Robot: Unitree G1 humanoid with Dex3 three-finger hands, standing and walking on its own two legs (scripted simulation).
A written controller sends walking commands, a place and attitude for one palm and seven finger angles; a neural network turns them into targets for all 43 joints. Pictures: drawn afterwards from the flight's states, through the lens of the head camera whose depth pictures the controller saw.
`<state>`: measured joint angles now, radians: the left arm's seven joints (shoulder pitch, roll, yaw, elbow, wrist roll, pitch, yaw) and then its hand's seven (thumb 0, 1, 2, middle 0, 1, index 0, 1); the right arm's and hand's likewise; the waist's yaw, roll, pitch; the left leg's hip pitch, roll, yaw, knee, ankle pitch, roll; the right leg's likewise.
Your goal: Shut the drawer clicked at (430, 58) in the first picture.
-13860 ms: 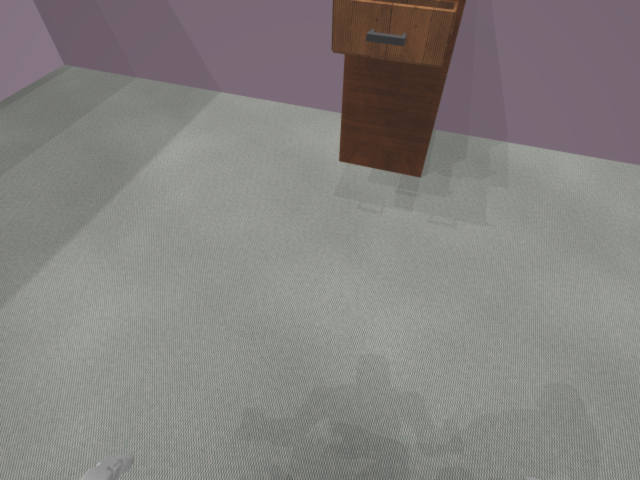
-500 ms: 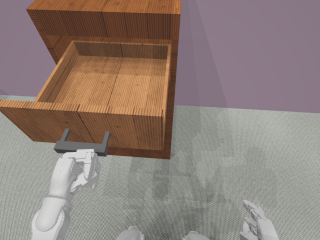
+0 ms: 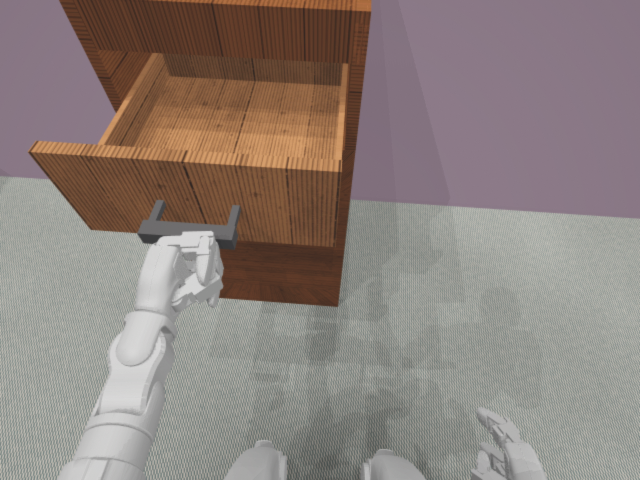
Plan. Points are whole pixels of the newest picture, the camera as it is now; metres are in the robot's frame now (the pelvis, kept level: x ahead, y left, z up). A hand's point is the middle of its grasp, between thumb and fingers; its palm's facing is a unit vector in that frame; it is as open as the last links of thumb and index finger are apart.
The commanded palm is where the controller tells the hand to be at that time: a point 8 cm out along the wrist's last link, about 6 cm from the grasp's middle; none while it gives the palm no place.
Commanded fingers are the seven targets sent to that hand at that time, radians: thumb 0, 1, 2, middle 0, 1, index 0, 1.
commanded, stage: push the drawer shut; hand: left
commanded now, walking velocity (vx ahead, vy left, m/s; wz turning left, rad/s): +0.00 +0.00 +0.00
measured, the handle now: (193, 222) +0.43 +0.18 +0.06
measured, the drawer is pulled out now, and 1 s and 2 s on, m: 0.22 0.10 0.00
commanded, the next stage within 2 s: none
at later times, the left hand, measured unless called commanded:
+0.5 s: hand (227, 238) +0.40 +0.13 +0.05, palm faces -0.08 -1.00 -0.04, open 3.1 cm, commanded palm +0.40 +0.18 +0.06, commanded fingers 0.00 0.90 0.90 -1.40 -1.60 -1.40 -1.60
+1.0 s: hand (235, 201) +0.46 +0.13 +0.06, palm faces -0.07 -1.00 -0.04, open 3.2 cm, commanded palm +0.45 +0.18 +0.06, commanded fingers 0.00 0.90 0.90 -1.40 -1.60 -1.40 -1.60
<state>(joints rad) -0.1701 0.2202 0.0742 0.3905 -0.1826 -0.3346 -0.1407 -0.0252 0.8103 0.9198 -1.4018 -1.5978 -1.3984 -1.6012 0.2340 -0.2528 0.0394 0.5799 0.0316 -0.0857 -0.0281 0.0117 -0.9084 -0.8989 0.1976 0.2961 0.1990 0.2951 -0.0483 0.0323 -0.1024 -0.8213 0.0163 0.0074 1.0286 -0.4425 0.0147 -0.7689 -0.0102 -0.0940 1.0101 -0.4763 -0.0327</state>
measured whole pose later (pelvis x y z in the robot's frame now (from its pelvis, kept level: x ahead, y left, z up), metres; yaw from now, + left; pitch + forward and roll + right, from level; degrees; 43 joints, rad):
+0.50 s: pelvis +0.01 +0.00 +0.00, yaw -1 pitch +15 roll -1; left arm -0.38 0.23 0.15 0.65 -0.16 -0.39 -0.13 0.00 0.82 0.90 -1.40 -1.60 -1.40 -1.60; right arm 0.30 -0.26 0.01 0.61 0.02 -0.02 0.00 0.01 -0.91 -0.90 0.20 0.30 0.20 0.29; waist -0.08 0.03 -0.11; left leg -0.82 0.03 0.03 1.00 -0.44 0.02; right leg -0.78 0.00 -0.07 0.99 -0.47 -0.03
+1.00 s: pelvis -0.01 +0.00 -0.01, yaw -2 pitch +18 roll -1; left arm -0.73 0.32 0.26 1.03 -0.12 -0.45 -0.16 0.02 0.80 0.91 -1.40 -1.60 -1.40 -1.60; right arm 0.33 -0.26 0.03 0.65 0.01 0.00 0.00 0.01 -0.91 -0.90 0.20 0.30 0.20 0.29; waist -0.13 0.03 -0.10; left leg -0.93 0.04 0.02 1.05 -0.44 0.01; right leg -0.88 0.01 -0.08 1.03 -0.46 -0.04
